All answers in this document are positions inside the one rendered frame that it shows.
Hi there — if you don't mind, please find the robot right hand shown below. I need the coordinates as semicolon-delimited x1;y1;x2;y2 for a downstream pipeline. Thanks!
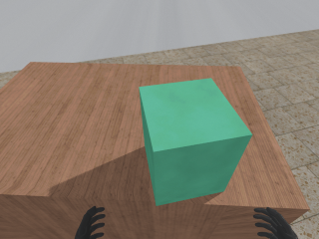
253;207;298;239

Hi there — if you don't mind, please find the carton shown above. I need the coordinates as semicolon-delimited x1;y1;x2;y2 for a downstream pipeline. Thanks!
139;78;252;206

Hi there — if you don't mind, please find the robot left hand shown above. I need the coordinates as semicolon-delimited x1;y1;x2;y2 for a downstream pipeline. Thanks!
75;206;106;239

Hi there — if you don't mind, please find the pedestal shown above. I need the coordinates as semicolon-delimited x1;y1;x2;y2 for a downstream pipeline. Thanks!
0;62;310;239

